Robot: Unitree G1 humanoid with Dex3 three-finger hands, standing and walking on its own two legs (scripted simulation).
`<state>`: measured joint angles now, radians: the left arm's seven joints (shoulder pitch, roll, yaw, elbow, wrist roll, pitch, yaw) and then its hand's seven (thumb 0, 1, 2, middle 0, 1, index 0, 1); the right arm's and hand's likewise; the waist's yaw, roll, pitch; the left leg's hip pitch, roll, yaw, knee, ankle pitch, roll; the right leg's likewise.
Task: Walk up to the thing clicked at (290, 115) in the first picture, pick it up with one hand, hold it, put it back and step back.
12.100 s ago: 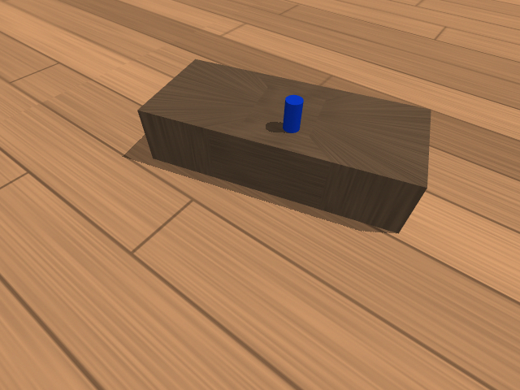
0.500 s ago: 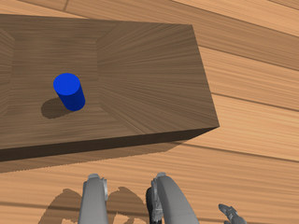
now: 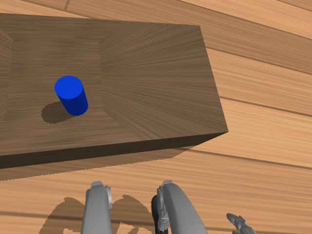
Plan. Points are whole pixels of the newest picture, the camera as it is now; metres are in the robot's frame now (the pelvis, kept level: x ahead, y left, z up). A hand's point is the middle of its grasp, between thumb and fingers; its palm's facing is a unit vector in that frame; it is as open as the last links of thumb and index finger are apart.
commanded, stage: go down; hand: left
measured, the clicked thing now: (73, 97) +0.53 +0.21 -0.24
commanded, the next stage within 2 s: none
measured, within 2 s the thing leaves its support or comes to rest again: neither
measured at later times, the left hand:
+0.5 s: hand out of the picture +0.46 +0.41 +0.06, palm faces +0.25 -0.97 +0.00, open 17.2 cm
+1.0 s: hand out of the picture +0.47 +0.41 +0.06, palm faces +0.26 -0.97 -0.01, open 17.3 cm
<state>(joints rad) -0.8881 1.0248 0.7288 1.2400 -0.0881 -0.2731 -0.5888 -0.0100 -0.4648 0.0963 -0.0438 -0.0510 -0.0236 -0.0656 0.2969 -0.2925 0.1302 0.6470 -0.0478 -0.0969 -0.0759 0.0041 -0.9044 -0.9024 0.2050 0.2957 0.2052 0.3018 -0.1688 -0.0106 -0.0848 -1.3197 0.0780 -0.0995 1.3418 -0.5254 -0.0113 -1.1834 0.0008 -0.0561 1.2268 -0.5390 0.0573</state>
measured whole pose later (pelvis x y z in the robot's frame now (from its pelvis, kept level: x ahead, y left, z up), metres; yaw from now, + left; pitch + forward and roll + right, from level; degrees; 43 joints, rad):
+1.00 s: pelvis +0.00 +0.00 -0.01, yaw +0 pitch +29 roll -8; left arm -0.89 1.00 0.75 1.21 -0.11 -0.29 -0.57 -0.01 -0.49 0.09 -0.04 -0.06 -0.03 -0.07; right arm 0.29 -0.29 0.13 0.64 -0.04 -0.08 -0.07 0.00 -0.91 -0.90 0.21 0.30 0.21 0.30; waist -0.17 0.00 -0.08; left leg -1.36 0.08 -0.10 1.37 -0.54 -0.01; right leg -1.22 0.00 -0.05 1.26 -0.55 0.06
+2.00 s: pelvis -0.01 +0.00 -0.01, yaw +0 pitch +29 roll -8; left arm -0.88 0.98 0.75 1.20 -0.11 -0.29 -0.56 -0.01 -0.51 0.09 -0.04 -0.07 -0.03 -0.07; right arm 0.28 -0.29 0.13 0.65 -0.04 -0.07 -0.06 0.00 -0.91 -0.90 0.21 0.30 0.21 0.30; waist -0.17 -0.01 -0.09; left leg -1.37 0.08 -0.10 1.38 -0.53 -0.01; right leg -1.23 0.00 -0.05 1.27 -0.55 0.06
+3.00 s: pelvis +0.00 +0.00 -0.01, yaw +0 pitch +29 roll -8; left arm -0.85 0.96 0.75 1.17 -0.12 -0.29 -0.56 -0.01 -0.52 0.10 -0.03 -0.09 -0.03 -0.08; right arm 0.28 -0.29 0.12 0.65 -0.04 -0.07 -0.06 0.00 -0.91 -0.90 0.21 0.30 0.21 0.30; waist -0.16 -0.01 -0.09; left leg -1.37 0.07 -0.11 1.39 -0.54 -0.01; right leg -1.23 0.00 -0.05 1.28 -0.56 0.06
